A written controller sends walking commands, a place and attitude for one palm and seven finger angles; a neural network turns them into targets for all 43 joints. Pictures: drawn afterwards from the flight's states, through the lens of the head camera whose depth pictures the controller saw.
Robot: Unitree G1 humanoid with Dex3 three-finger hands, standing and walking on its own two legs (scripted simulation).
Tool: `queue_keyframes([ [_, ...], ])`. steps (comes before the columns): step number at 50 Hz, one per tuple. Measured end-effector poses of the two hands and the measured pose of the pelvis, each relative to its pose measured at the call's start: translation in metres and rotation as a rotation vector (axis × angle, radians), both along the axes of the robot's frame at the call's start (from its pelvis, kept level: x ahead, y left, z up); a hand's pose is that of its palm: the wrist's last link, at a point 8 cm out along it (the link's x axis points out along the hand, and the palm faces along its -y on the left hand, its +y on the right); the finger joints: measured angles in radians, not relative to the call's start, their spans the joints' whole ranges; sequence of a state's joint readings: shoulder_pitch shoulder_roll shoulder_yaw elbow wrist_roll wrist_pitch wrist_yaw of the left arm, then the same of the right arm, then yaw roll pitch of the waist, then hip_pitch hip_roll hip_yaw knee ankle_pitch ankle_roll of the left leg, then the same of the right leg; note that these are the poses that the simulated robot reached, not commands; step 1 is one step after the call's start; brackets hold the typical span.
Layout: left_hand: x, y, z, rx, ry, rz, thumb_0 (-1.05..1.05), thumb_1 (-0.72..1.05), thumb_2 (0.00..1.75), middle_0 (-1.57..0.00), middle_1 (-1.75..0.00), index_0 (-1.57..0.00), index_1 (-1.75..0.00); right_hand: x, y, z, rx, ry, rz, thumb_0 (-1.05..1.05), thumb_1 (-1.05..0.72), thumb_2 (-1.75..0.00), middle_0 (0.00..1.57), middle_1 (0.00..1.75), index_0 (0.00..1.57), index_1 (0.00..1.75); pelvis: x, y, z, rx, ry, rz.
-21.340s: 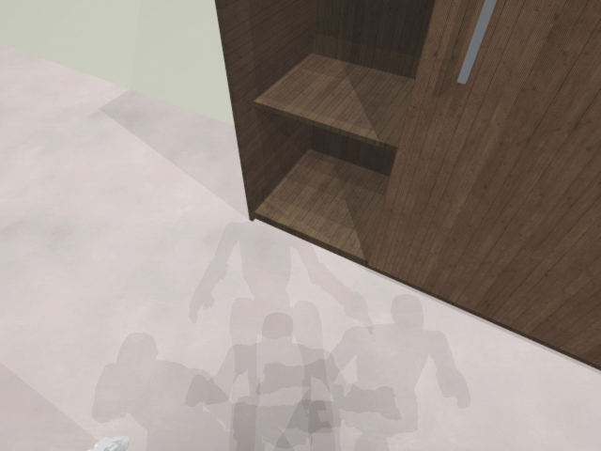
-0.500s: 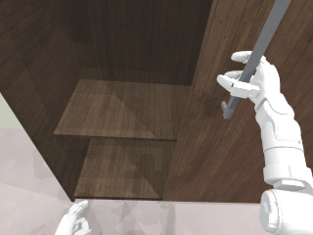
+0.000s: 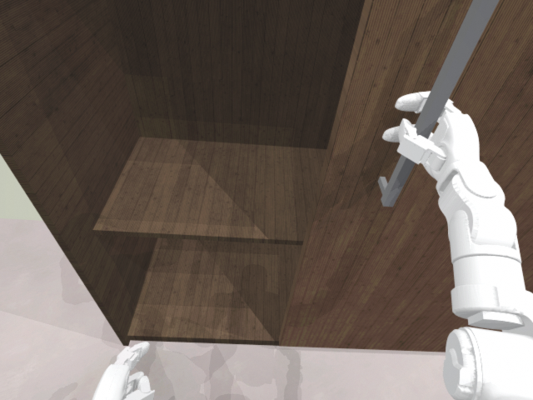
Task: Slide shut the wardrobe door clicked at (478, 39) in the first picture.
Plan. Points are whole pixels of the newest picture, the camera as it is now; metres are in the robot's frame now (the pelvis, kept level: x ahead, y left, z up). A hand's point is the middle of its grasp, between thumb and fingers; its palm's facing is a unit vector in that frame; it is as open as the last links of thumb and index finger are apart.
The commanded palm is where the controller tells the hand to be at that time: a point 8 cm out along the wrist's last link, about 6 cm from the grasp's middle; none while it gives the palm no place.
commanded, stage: grip the handle and tug to test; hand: right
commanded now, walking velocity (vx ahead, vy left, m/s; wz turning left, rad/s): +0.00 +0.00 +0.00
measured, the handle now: (422, 112) +0.46 -0.17 +0.26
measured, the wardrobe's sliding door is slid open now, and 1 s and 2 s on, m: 0.55 0.55 0.52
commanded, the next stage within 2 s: tug the door sideways, standing still in 0.44 s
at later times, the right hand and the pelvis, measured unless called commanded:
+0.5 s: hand (406, 148) +0.40 -0.15 +0.23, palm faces -0.02 +1.00 -0.03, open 5.5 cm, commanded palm +0.36 -0.20 +0.23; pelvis +0.02 +0.00 +0.00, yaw +2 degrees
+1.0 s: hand (402, 148) +0.40 -0.14 +0.23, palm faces +0.08 +1.00 -0.06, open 5.7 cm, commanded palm +0.38 -0.14 +0.23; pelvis +0.02 -0.01 +0.00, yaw -3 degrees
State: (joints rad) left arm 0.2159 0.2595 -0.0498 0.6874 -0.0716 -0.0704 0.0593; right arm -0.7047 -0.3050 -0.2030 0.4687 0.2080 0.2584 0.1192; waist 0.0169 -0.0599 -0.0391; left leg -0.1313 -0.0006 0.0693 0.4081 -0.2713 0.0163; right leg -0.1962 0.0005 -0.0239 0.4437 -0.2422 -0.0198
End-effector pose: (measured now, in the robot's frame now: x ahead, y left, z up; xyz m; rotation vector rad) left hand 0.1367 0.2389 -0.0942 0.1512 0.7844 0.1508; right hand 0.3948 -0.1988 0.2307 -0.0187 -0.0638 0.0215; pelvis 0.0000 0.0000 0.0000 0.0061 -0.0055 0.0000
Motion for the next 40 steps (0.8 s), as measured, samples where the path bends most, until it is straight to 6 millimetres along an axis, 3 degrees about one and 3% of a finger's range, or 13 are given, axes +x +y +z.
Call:
queue_keyframes([
  [10, -0.006, -0.001, 0.001, -0.006, 0.003, 0.015, 0.01, 0.91, 0.90, -0.20, -0.30, -0.20, -0.30, -0.001, 0.000, -0.001, -0.002, -0.003, 0.006, 0.01, -0.81, -0.84, 0.44, 1.39, 0.45, 1.40, -0.001, -0.001, 0.001, 0.000, -0.001, 0.009],
  [19, 0.000, 0.001, 0.004, -0.021, -0.017, 0.038, 0.02, 0.91, 0.90, -0.20, -0.30, -0.20, -0.30, -0.005, 0.001, -0.002, 0.000, -0.023, -0.003, 0.01, -0.83, -0.83, 0.45, 1.40, 0.35, 1.40, 0.007, -0.002, 0.001, -0.003, 0.005, 0.029],
  [31, 0.045, -0.002, 0.012, -0.011, -0.053, -0.006, 0.02, 0.91, 0.90, -0.20, -0.30, -0.20, -0.30, -0.015, -0.002, -0.003, -0.013, -0.027, -0.005, 0.01, -0.80, -0.81, 0.42, 1.40, 0.31, 1.40, 0.024, -0.003, 0.000, -0.004, 0.014, 0.018],
  [40, 0.075, -0.022, 0.013, -0.016, -0.062, -0.106, 0.01, 0.91, 0.90, -0.20, -0.30, -0.20, -0.30, -0.016, 0.002, -0.002, -0.014, -0.009, -0.073, 0.01, -0.79, -0.84, 0.42, 1.40, 0.33, 1.40, 0.023, -0.004, -0.001, -0.002, 0.006, -0.028],
])
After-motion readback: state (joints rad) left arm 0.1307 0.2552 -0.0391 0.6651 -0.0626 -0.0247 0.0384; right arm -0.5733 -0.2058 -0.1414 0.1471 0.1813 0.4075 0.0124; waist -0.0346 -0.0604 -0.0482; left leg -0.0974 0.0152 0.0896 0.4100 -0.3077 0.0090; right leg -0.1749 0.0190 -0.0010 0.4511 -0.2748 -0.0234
